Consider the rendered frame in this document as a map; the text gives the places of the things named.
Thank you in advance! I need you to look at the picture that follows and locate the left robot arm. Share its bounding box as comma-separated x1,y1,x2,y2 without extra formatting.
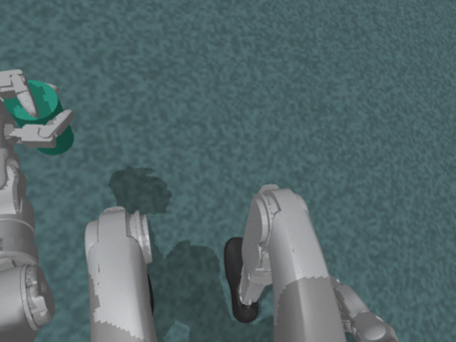
0,147,55,342

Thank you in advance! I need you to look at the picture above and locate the left robot hand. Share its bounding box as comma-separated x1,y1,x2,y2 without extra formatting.
0,69,74,152

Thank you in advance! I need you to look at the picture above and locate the right robot hand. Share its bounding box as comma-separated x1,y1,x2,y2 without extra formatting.
330,275,370,333

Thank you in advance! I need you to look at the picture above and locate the right robot arm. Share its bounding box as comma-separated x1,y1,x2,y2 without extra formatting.
351,312,399,342

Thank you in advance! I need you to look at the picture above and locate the right robot foot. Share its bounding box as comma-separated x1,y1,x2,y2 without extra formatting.
224,237,259,323

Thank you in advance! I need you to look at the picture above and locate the can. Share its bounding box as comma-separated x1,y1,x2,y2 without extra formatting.
4,80,74,155

